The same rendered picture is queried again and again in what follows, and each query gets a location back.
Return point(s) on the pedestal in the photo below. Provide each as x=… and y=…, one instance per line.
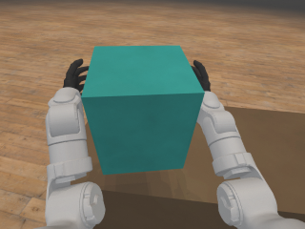
x=186, y=198

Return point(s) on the left robot upper arm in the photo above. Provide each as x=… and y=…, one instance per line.
x=77, y=206

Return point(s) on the right robot forearm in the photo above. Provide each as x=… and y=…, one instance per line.
x=230, y=159

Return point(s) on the right robot hand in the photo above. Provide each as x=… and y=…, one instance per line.
x=202, y=76

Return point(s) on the right robot upper arm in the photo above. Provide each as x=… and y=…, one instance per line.
x=248, y=203

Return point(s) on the carton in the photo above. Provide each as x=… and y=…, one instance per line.
x=142, y=104

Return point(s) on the left robot hand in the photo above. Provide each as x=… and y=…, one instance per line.
x=73, y=79

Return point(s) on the left robot forearm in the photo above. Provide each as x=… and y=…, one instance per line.
x=66, y=138

